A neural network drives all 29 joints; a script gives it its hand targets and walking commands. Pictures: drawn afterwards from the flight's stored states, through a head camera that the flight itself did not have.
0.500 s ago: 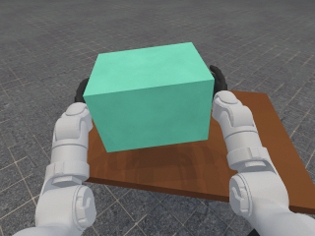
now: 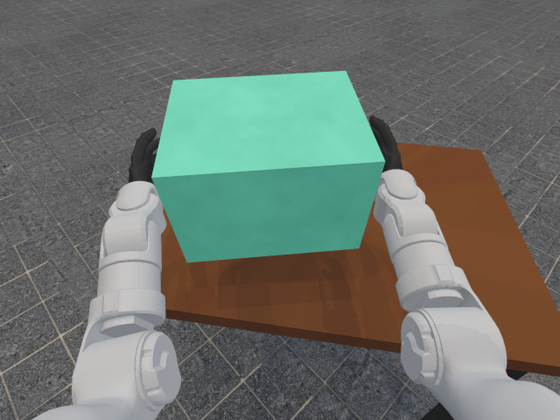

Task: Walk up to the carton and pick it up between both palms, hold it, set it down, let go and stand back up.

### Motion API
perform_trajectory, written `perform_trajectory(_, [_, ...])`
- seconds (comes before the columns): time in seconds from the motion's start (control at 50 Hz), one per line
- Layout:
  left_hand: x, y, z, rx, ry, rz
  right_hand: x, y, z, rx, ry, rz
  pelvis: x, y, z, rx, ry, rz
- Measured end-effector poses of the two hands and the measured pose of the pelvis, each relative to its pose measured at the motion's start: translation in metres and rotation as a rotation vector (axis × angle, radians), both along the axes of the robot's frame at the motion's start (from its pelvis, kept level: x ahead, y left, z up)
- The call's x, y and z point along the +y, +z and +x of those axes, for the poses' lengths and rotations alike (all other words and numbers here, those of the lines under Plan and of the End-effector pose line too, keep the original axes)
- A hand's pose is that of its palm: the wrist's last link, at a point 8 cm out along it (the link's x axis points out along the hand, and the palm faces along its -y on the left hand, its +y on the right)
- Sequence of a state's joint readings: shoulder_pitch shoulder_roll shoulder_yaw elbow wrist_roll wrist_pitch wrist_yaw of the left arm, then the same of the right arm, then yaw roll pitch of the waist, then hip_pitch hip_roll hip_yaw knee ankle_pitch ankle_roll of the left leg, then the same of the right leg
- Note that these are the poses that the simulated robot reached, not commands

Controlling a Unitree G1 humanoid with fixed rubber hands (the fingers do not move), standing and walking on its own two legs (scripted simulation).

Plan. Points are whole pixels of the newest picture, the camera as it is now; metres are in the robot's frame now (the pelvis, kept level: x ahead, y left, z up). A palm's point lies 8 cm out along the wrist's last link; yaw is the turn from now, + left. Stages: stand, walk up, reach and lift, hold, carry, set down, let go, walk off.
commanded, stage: set down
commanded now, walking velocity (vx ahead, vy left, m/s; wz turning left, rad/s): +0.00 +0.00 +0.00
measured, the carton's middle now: (267, 165) +0.41 +0.01 +0.18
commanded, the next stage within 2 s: none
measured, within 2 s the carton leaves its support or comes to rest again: neither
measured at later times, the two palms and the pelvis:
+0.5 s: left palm (166, 196) +0.39 +0.16 +0.14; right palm (392, 181) +0.41 -0.18 +0.14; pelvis +0.01 +0.00 +0.00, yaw +0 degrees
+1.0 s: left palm (188, 205) +0.41 +0.14 +0.10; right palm (396, 193) +0.43 -0.21 +0.10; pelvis +0.02 -0.01 +0.00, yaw +0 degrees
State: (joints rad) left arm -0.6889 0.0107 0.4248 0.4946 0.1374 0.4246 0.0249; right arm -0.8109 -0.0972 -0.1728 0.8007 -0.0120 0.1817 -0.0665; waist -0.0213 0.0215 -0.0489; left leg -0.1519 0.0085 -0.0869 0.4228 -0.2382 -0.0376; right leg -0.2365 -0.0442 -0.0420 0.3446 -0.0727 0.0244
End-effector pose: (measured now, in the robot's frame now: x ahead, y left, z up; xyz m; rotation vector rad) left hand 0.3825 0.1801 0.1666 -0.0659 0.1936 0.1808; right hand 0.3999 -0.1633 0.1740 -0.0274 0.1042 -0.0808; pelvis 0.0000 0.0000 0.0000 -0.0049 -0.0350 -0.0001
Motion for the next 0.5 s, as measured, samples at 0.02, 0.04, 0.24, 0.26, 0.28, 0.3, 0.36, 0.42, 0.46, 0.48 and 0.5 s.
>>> perform_trajectory(0.02, [0.0, -0.002, 0.002, 0.0, -0.001, 0.004, 0.0, -0.002, 0.002, 0.0, 0.0, -0.001, 0.0, 0.0, 0.001, 0.002, 0.0, 0.0])
perform_trajectory(0.04, [-0.001, -0.004, 0.003, 0.002, -0.002, 0.008, -0.001, -0.004, 0.003, 0.001, 0.0, -0.002, 0.0, 0.0, 0.002, 0.003, 0.0, 0.0])
perform_trajectory(0.24, [-0.009, -0.027, 0.011, 0.037, -0.011, 0.057, -0.009, -0.026, 0.011, 0.03, -0.004, 0.026, 0.002, 0.001, 0.011, 0.017, 0.0, -0.003])
perform_trajectory(0.26, [-0.01, -0.028, 0.011, 0.037, -0.012, 0.06, -0.01, -0.027, 0.011, 0.029, -0.005, 0.029, 0.002, 0.001, 0.011, 0.017, 0.0, -0.003])
perform_trajectory(0.28, [-0.011, -0.029, 0.012, 0.037, -0.012, 0.062, -0.011, -0.027, 0.011, 0.028, -0.005, 0.03, 0.002, 0.001, 0.012, 0.018, 0.0, -0.003])
perform_trajectory(0.3, [-0.012, -0.029, 0.012, 0.037, -0.012, 0.064, -0.012, -0.027, 0.011, 0.027, -0.004, 0.031, 0.002, 0.001, 0.012, 0.018, 0.0, -0.003])
perform_trajectory(0.36, [-0.014, -0.03, 0.012, 0.036, -0.012, 0.064, -0.014, -0.026, 0.012, 0.025, -0.004, 0.035, 0.002, 0.001, 0.012, 0.019, 0.0, -0.003])
perform_trajectory(0.42, [-0.016, -0.03, 0.012, 0.034, -0.01, 0.062, -0.016, -0.027, 0.011, 0.024, -0.003, 0.033, 0.001, 0.001, 0.012, 0.018, -0.001, -0.003])
perform_trajectory(0.46, [-0.018, -0.03, 0.011, 0.035, -0.008, 0.055, -0.018, -0.028, 0.011, 0.025, -0.002, 0.032, 0.001, 0.001, 0.012, 0.018, -0.001, -0.003])
perform_trajectory(0.48, [-0.019, -0.031, 0.011, 0.035, -0.006, 0.05, -0.018, -0.029, 0.011, 0.025, -0.001, 0.031, 0.001, 0.001, 0.012, 0.018, -0.001, -0.003])
perform_trajectory(0.5, [-0.019, -0.031, 0.011, 0.036, -0.005, 0.045, -0.019, -0.03, 0.01, 0.026, 0.0, 0.029, 0.0, 0.001, 0.012, 0.018, -0.001, -0.003])
